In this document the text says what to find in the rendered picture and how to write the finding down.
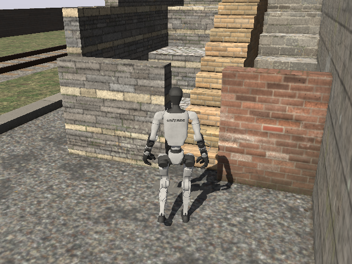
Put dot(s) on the robot left forearm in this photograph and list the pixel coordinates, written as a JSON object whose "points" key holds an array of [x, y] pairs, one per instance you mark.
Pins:
{"points": [[149, 146]]}

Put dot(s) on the right robot upper arm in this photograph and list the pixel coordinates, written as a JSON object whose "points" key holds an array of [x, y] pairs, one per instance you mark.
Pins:
{"points": [[195, 125]]}

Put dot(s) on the robot right forearm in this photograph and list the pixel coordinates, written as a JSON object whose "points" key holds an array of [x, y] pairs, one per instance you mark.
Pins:
{"points": [[202, 147]]}

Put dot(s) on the right robot shin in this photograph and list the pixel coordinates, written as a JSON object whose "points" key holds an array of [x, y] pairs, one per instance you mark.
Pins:
{"points": [[186, 199]]}

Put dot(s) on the robot right hand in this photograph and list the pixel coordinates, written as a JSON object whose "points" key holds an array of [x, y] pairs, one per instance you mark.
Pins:
{"points": [[204, 160]]}

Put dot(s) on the left robot upper arm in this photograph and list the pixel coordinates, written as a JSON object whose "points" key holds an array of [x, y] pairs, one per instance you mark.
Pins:
{"points": [[155, 125]]}

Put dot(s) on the right robot thigh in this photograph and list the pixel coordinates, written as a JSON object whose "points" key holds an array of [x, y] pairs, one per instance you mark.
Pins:
{"points": [[189, 161]]}

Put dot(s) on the robot left hand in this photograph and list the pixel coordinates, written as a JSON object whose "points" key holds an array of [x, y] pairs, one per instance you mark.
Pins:
{"points": [[150, 157]]}

